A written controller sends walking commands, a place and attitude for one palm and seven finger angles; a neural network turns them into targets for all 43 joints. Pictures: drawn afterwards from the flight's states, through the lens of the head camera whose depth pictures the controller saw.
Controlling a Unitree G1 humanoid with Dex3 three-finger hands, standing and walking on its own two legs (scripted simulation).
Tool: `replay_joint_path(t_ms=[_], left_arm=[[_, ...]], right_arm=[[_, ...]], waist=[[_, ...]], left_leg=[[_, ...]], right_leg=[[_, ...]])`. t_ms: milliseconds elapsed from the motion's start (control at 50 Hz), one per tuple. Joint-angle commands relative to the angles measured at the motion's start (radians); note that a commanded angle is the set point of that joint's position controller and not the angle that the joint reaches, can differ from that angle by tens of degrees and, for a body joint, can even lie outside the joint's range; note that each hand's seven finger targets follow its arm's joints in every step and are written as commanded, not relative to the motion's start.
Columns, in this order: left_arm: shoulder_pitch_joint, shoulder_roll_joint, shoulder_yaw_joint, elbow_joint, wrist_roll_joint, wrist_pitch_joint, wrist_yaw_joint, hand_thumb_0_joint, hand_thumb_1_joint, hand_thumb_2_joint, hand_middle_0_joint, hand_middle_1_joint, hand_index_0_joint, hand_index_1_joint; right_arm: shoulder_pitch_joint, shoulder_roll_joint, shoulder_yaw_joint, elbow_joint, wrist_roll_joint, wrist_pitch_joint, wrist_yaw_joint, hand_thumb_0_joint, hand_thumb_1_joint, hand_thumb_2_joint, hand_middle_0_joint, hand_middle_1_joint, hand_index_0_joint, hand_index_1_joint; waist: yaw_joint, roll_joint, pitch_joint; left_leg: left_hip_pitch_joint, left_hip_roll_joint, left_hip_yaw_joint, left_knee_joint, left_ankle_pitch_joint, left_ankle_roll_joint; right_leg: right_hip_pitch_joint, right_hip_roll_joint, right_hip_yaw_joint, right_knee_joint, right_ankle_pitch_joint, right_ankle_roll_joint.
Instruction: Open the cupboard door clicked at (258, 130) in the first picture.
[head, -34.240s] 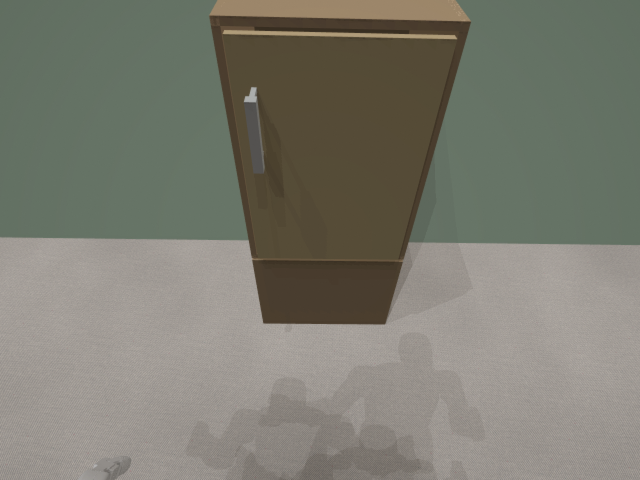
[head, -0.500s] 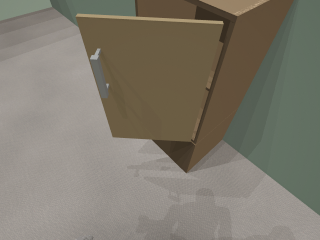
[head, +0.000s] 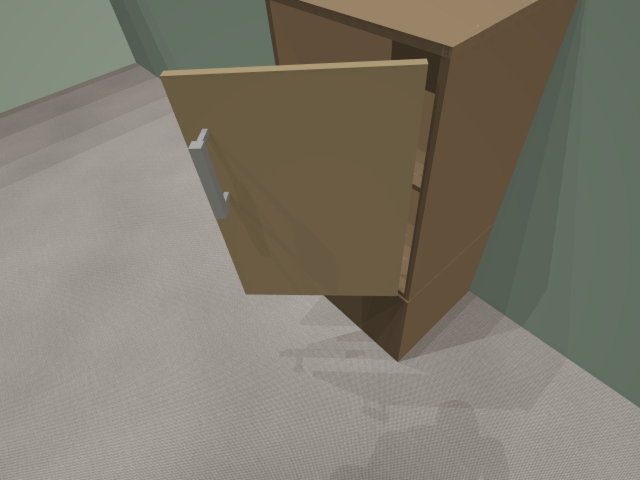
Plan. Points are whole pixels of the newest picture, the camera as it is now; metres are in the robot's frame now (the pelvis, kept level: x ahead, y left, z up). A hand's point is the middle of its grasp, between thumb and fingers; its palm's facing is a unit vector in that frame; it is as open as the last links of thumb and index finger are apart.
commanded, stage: come to a stop and stand still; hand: left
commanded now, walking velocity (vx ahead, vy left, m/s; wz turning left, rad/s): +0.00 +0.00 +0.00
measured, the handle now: (213, 175) +0.59 +0.23 +0.05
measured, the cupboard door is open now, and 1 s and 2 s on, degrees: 45 45 45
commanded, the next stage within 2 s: look again from close up in 0.74 s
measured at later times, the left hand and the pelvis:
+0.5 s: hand out of the picture +0.06 +0.16 -0.16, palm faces +0.02 -0.97 -0.25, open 7.2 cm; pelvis +0.03 -0.02 +0.00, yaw +1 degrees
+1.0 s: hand out of the picture +0.05 +0.15 -0.17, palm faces +0.04 -0.98 -0.22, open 7.3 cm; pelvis +0.05 -0.02 +0.00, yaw +1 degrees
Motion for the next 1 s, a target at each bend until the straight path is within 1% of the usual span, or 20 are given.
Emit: replay_joint_path(t_ms=[0, 80, 120, 160, 240, 260, 380, 480, 500, 520, 640, 720, 740, 760, 820, 840, 880, 940, 960, 980], left_arm=[[-0.015, 0.123, 0.026, -0.042, -0.001, -0.037, 0.005, 0.000, 0.900, 0.900, -0.200, -0.300, -0.200, -0.300], [-0.016, 0.117, 0.025, -0.019, -0.003, -0.041, 0.007, 0.000, 0.900, 0.900, -0.200, -0.300, -0.200, -0.300], [-0.012, 0.112, 0.025, -0.003, -0.004, -0.040, 0.008, 0.000, 0.900, 0.900, -0.200, -0.300, -0.200, -0.300], [-0.016, 0.109, 0.025, 0.006, -0.003, -0.040, 0.009, 0.000, 0.900, 0.900, -0.200, -0.300, -0.200, -0.300], [-0.016, 0.104, 0.026, 0.019, -0.003, -0.040, 0.010, 0.000, 0.900, 0.900, -0.200, -0.300, -0.200, -0.300], [-0.020, 0.105, 0.026, 0.023, -0.003, -0.041, 0.010, 0.000, 0.900, 0.900, -0.200, -0.300, -0.200, -0.300], [-0.021, 0.101, 0.027, 0.033, -0.003, -0.044, 0.013, 0.000, 0.900, 0.900, -0.200, -0.300, -0.200, -0.300], [-0.022, 0.098, 0.027, 0.036, -0.003, -0.042, 0.014, 0.000, 0.900, 0.900, -0.200, -0.300, -0.200, -0.300], [-0.019, 0.098, 0.029, 0.039, -0.002, -0.043, 0.014, 0.000, 0.900, 0.900, -0.200, -0.300, -0.200, -0.300], [-0.018, 0.099, 0.028, 0.038, -0.003, -0.043, 0.014, 0.000, 0.900, 0.900, -0.200, -0.300, -0.200, -0.300], [-0.014, 0.100, 0.030, 0.040, 0.000, -0.044, 0.015, 0.000, 0.900, 0.900, -0.200, -0.300, -0.200, -0.300], [-0.007, 0.099, 0.031, 0.042, -0.001, -0.045, 0.015, 0.000, 0.900, 0.900, -0.200, -0.300, -0.200, -0.300], [-0.008, 0.100, 0.031, 0.042, 0.001, -0.045, 0.015, 0.000, 0.900, 0.900, -0.200, -0.300, -0.200, -0.300], [-0.010, 0.100, 0.031, 0.041, 0.000, -0.045, 0.016, 0.000, 0.900, 0.900, -0.200, -0.300, -0.200, -0.300], [-0.006, 0.100, 0.031, 0.044, -0.001, -0.045, 0.015, 0.000, 0.900, 0.900, -0.200, -0.300, -0.200, -0.300], [-0.006, 0.096, 0.031, 0.045, 0.000, -0.043, 0.015, 0.000, 0.900, 0.900, -0.200, -0.300, -0.200, -0.300], [-0.006, 0.101, 0.032, 0.042, 0.000, -0.044, 0.015, 0.000, 0.900, 0.900, -0.200, -0.300, -0.200, -0.300], [-0.004, 0.095, 0.032, 0.045, 0.001, -0.043, 0.015, 0.000, 0.900, 0.900, -0.200, -0.300, -0.200, -0.300], [-0.001, 0.096, 0.032, 0.045, 0.000, -0.044, 0.015, 0.000, 0.900, 0.900, -0.200, -0.300, -0.200, -0.300], [0.002, 0.097, 0.032, 0.045, -0.001, -0.044, 0.015, 0.000, 0.900, 0.900, -0.200, -0.300, -0.200, -0.300]], right_arm=[[0.075, -0.054, -0.006, -0.001, 0.006, -0.030, -0.005, 0.000, -0.900, -0.900, 0.200, 0.300, 0.200, 0.300], [0.083, -0.042, 0.000, 0.039, 0.006, -0.036, -0.009, 0.000, -0.900, -0.900, 0.200, 0.300, 0.200, 0.300], [0.086, -0.035, 0.003, 0.057, 0.006, -0.037, -0.012, 0.000, -0.900, -0.900, 0.200, 0.300, 0.200, 0.300], [0.092, -0.028, 0.004, 0.073, 0.006, -0.035, -0.013, 0.000, -0.900, -0.900, 0.200, 0.300, 0.200, 0.300], [0.101, -0.017, 0.004, 0.099, 0.006, -0.035, -0.017, 0.000, -0.900, -0.900, 0.200, 0.300, 0.200, 0.300], [0.105, -0.018, 0.004, 0.102, 0.006, -0.035, -0.017, 0.000, -0.900, -0.900, 0.200, 0.300, 0.200, 0.300], [0.110, -0.012, 0.002, 0.125, 0.006, -0.035, -0.021, 0.000, -0.900, -0.900, 0.200, 0.300, 0.200, 0.300], [0.102, -0.009, 0.001, 0.132, 0.006, -0.033, -0.024, 0.000, -0.900, -0.900, 0.200, 0.300, 0.200, 0.300], [0.102, -0.007, 0.000, 0.132, 0.006, -0.033, -0.024, 0.000, -0.900, -0.900, 0.200, 0.300, 0.200, 0.300], [0.103, -0.010, -0.001, 0.133, 0.006, -0.033, -0.025, 0.000, -0.900, -0.900, 0.200, 0.300, 0.200, 0.300], [0.088, -0.003, -0.004, 0.134, 0.008, -0.032, -0.027, 0.000, -0.900, -0.900, 0.200, 0.300, 0.200, 0.300], [0.082, -0.010, -0.005, 0.136, 0.006, -0.032, -0.028, 0.000, -0.900, -0.900, 0.200, 0.300, 0.200, 0.300], [0.083, -0.003, -0.005, 0.137, 0.008, -0.033, -0.029, 0.000, -0.900, -0.900, 0.200, 0.300, 0.200, 0.300], [0.085, -0.012, -0.005, 0.138, 0.007, -0.033, -0.029, 0.000, -0.900, -0.900, 0.200, 0.300, 0.200, 0.300], [0.082, -0.012, -0.006, 0.138, 0.007, -0.033, -0.030, 0.000, -0.900, -0.900, 0.200, 0.300, 0.200, 0.300], [0.078, -0.005, -0.005, 0.140, 0.008, -0.033, -0.031, 0.000, -0.900, -0.900, 0.200, 0.300, 0.200, 0.300], [0.080, -0.012, -0.005, 0.141, 0.007, -0.033, -0.030, 0.000, -0.900, -0.900, 0.200, 0.300, 0.200, 0.300], [0.081, -0.002, -0.005, 0.143, 0.008, -0.032, -0.031, 0.000, -0.900, -0.900, 0.200, 0.300, 0.200, 0.300], [0.082, -0.009, -0.005, 0.144, 0.007, -0.034, -0.031, 0.000, -0.900, -0.900, 0.200, 0.300, 0.200, 0.300], [0.085, -0.010, -0.005, 0.143, 0.007, -0.035, -0.031, 0.000, -0.900, -0.900, 0.200, 0.300, 0.200, 0.300]], waist=[[-0.014, -0.106, 0.005], [-0.007, -0.073, 0.004], [-0.001, -0.057, 0.010], [-0.001, -0.062, 0.025], [0.002, -0.064, 0.022], [0.001, -0.076, 0.024], [-0.001, -0.078, 0.004], [-0.001, -0.069, 0.026], [-0.001, -0.079, 0.019], [-0.002, -0.068, 0.009], [-0.002, -0.080, 0.017], [-0.001, -0.066, 0.014], [-0.002, -0.073, 0.013], [-0.003, -0.062, 0.015], [-0.001, -0.064, 0.013], [0.000, -0.068, 0.027], [0.000, -0.057, 0.023], [0.000, -0.075, 0.029], [0.003, -0.068, 0.030], [0.001, -0.065, 0.009]], left_leg=[[-0.021, 0.096, -0.133, -0.123, -0.005, 0.016], [-0.019, 0.105, -0.134, -0.131, 0.054, 0.009], [-0.022, 0.110, -0.128, -0.137, 0.061, 0.006], [-0.032, 0.110, -0.129, -0.138, 0.065, 0.004], [-0.021, 0.113, -0.125, -0.138, 0.075, 0.002], [-0.025, 0.112, -0.122, -0.134, 0.076, 0.000], [0.002, 0.115, -0.117, -0.123, 0.123, -0.005], [0.012, 0.117, -0.115, -0.126, 0.133, -0.008], [0.018, 0.117, -0.112, -0.124, 0.133, -0.008], [0.027, 0.119, -0.110, -0.122, 0.140, -0.008], [0.038, 0.119, -0.108, -0.122, 0.144, -0.010], [0.046, 0.120, -0.107, -0.120, 0.152, -0.011], [0.051, 0.122, -0.106, -0.123, 0.161, -0.011], [0.047, 0.123, -0.107, -0.122, 0.167, -0.012], [0.049, 0.123, -0.109, -0.125, 0.151, -0.011], [0.049, 0.124, -0.109, -0.130, 0.151, -0.009], [0.045, 0.123, -0.108, -0.127, 0.148, -0.011], [0.046, 0.125, -0.111, -0.133, 0.148, -0.010], [0.043, 0.122, -0.111, -0.131, 0.151, -0.010], [0.053, 0.124, -0.111, -0.128, 0.164, -0.010]], right_leg=[[0.029, -0.078, 0.146, -0.157, -0.057, -0.034], [0.074, -0.079, 0.122, -0.133, 0.054, -0.036], [0.090, -0.079, 0.115, -0.129, 0.075, -0.036], [0.096, -0.080, 0.113, -0.130, 0.089, -0.038], [0.113, -0.079, 0.105, -0.135, 0.108, -0.040], [0.116, -0.082, 0.103, -0.134, 0.116, -0.039], [0.137, -0.083, 0.101, -0.125, 0.207, -0.042], [0.129, -0.080, 0.098, -0.127, 0.223, -0.041], [0.132, -0.080, 0.099, -0.129, 0.231, -0.041], [0.137, -0.080, 0.100, -0.127, 0.242, -0.043], [0.140, -0.079, 0.099, -0.137, 0.271, -0.041], [0.140, -0.080, 0.100, -0.138, 0.277, -0.043], [0.146, -0.078, 0.094, -0.138, 0.289, -0.041], [0.146, -0.078, 0.093, -0.134, 0.291, -0.041], [0.146, -0.078, 0.097, -0.140, 0.265, -0.043], [0.140, -0.076, 0.093, -0.144, 0.261, -0.042], [0.144, -0.077, 0.094, -0.144, 0.257, -0.042], [0.144, -0.074, 0.092, -0.147, 0.255, -0.042], [0.146, -0.078, 0.090, -0.147, 0.257, -0.041], [0.155, -0.077, 0.091, -0.141, 0.272, -0.042]])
